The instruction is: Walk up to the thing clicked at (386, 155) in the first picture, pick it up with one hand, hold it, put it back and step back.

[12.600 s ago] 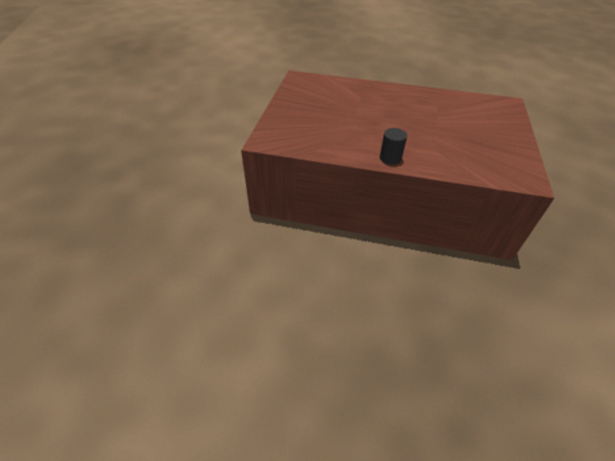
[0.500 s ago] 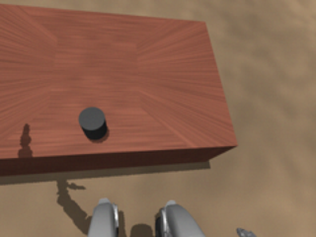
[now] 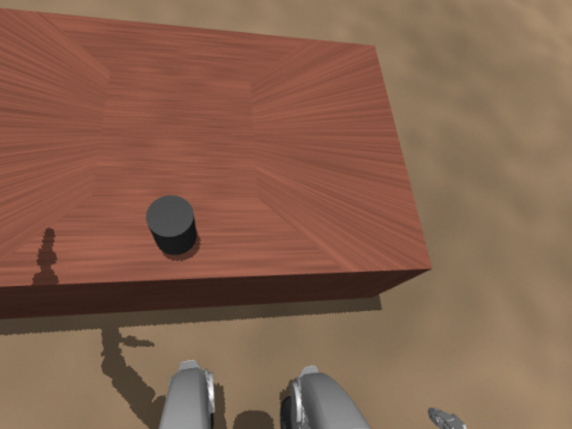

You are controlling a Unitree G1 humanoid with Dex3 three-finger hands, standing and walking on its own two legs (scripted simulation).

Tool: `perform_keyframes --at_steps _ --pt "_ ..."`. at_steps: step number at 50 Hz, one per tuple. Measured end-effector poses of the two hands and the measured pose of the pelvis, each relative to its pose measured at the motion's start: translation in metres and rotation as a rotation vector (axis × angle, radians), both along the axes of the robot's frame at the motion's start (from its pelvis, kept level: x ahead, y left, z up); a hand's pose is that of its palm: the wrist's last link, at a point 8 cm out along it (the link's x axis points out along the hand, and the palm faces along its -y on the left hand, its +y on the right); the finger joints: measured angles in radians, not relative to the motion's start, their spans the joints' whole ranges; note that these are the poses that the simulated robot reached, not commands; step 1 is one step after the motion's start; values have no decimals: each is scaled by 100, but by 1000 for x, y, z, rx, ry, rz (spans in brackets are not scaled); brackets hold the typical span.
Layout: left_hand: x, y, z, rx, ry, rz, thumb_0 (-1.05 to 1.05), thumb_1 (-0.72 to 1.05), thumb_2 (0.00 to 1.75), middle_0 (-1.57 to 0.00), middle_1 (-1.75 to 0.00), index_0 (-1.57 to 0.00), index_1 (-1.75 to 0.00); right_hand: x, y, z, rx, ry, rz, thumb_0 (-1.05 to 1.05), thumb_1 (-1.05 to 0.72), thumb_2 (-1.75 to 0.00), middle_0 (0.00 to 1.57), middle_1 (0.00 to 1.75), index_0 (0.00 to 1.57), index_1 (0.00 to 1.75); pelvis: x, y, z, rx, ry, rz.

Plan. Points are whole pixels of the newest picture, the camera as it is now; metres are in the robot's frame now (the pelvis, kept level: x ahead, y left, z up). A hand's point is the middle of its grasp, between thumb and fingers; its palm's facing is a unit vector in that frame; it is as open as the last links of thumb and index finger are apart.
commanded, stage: go down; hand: left
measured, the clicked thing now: (173, 226) +0.49 +0.15 -0.26
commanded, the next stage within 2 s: none
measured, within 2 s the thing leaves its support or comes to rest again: neither
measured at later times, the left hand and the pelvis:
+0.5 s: hand out of the picture +0.45 +0.36 +0.06, palm faces +0.13 -0.99 -0.01, open 16.9 cm; pelvis +0.00 +0.00 +0.00, yaw +0 degrees
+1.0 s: hand out of the picture +0.44 +0.36 +0.06, palm faces +0.13 -0.99 +0.00, open 16.9 cm; pelvis +0.00 +0.00 +0.00, yaw +0 degrees
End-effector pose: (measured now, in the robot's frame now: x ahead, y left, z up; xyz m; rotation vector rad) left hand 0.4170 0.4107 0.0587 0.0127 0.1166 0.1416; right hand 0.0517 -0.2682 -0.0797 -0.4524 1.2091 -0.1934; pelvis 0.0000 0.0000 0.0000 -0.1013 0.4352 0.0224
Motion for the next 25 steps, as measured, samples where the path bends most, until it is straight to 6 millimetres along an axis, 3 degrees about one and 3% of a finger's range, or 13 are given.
perform_keyframes --at_steps 12,25 --pt "8 -6 -7 -11 -26 -24 -1 -41 8 -5 -4 -3 -5 -2 1 -7 0 17 8 1 -90 -90 21 30 20 30 -2 -1 -5 -2 16 -2" --pt "4 -3 7 -2 -40 -12 -1 -39 9 -4 -5 -3 -5 -8 1 -6 10 14 -12 1 -90 -90 21 30 20 30 -1 -2 -3 0 6 -3"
